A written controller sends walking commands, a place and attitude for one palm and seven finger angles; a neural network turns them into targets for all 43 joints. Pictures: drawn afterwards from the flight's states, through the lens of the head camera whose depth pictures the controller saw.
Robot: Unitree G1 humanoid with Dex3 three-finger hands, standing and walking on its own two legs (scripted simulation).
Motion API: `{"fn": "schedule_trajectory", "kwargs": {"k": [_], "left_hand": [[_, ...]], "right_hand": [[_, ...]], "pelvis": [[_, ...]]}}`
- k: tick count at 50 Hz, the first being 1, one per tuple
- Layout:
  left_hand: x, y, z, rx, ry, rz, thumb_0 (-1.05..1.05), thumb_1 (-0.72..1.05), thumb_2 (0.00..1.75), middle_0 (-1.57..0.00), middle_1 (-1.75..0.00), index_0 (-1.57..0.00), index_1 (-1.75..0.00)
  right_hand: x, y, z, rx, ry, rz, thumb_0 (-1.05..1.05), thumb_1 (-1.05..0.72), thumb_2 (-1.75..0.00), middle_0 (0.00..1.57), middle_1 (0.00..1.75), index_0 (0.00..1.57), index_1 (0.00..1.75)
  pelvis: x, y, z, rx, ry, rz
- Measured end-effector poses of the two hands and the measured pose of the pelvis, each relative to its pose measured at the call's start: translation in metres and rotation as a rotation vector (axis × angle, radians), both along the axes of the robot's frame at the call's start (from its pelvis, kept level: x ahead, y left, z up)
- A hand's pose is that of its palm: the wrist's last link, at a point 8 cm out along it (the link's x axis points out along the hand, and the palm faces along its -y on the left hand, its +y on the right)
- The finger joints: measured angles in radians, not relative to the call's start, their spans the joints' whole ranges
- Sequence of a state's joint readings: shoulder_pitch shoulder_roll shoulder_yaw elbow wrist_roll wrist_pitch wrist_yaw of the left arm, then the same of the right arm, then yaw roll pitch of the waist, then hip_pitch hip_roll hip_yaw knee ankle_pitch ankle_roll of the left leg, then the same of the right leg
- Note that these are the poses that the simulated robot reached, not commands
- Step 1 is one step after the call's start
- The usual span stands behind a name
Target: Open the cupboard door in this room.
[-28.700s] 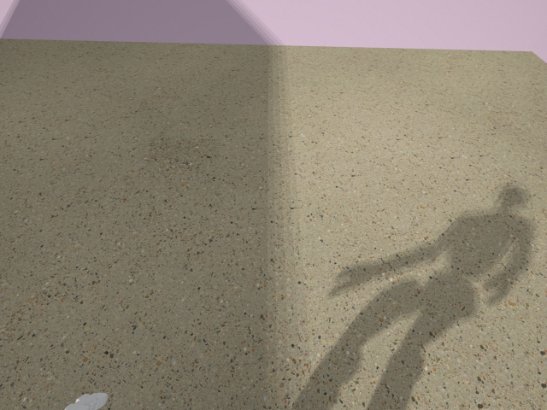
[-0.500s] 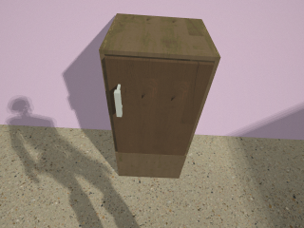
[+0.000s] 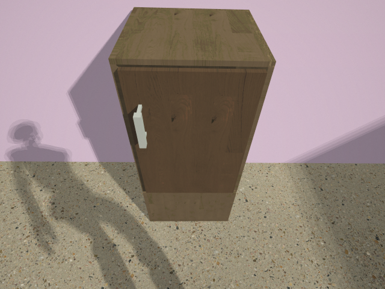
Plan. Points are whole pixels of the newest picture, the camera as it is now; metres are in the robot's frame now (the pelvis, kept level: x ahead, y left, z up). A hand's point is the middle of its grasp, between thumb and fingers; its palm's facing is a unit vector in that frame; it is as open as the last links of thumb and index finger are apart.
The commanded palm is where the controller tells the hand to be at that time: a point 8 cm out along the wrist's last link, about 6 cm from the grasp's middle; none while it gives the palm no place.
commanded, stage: come to a stop and stand still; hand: left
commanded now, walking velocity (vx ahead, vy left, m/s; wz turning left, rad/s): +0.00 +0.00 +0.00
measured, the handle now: (141, 126) +0.56 +0.18 +0.00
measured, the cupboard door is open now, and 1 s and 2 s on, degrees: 0 0 0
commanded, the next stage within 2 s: look again from close up in 0.70 s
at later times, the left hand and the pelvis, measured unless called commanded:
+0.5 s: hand out of the picture +0.06 +0.15 -0.16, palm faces +0.03 -0.97 -0.22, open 7.3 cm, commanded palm none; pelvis +0.04 -0.02 +0.01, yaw +0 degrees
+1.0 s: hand out of the picture +0.03 +0.13 -0.16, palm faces +0.04 -0.98 -0.18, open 7.4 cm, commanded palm none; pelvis +0.04 -0.03 +0.01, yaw +1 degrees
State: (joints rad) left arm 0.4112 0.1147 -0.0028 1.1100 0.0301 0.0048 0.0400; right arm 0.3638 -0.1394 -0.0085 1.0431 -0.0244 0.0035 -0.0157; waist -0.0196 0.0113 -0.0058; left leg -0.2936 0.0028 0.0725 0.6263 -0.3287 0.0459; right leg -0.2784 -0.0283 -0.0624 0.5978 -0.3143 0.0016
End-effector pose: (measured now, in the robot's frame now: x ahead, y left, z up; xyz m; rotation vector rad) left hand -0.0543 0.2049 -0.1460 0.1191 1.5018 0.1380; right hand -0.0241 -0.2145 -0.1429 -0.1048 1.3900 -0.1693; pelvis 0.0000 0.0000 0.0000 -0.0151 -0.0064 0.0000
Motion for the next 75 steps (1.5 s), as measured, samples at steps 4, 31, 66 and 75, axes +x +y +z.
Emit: {"fn": "schedule_trajectory", "kwargs": {"k": [4,31,66,75], "left_hand": [[0.035,0.001,0.006,0.023,-0.078,0.000,0.00,0.90,0.90,-0.20,-0.30,-0.20,-0.30],[0.099,-0.008,0.015,0.054,-0.133,-0.013,0.01,0.92,0.90,-0.20,-0.30,-0.20,-0.30],[0.075,-0.016,0.012,0.024,-0.093,0.010,0.00,0.91,0.90,-0.20,-0.30,-0.20,-0.30],[0.094,-0.002,0.029,0.074,-0.232,0.076,0.03,0.94,0.90,-0.20,-0.30,-0.21,-0.30]], "right_hand": [[0.020,0.004,-0.002,0.022,-0.023,0.023,0.01,-0.91,-0.90,0.19,0.30,0.20,0.30],[0.069,-0.033,0.007,-0.014,-0.003,0.060,0.01,-0.92,-0.90,0.19,0.30,0.20,0.30],[0.048,-0.024,0.010,-0.002,0.042,0.058,0.01,-0.92,-0.90,0.19,0.30,0.20,0.30],[0.053,-0.029,0.013,-0.031,-0.045,0.057,0.02,-0.93,-0.90,0.20,0.30,0.21,0.30]], "pelvis": [[0.012,-0.003,0.003,0.006,0.003,0.004],[0.042,-0.027,0.012,0.024,-0.004,0.008],[0.033,-0.027,0.014,0.023,-0.006,0.013],[0.029,-0.024,0.012,0.017,0.001,0.005]]}}
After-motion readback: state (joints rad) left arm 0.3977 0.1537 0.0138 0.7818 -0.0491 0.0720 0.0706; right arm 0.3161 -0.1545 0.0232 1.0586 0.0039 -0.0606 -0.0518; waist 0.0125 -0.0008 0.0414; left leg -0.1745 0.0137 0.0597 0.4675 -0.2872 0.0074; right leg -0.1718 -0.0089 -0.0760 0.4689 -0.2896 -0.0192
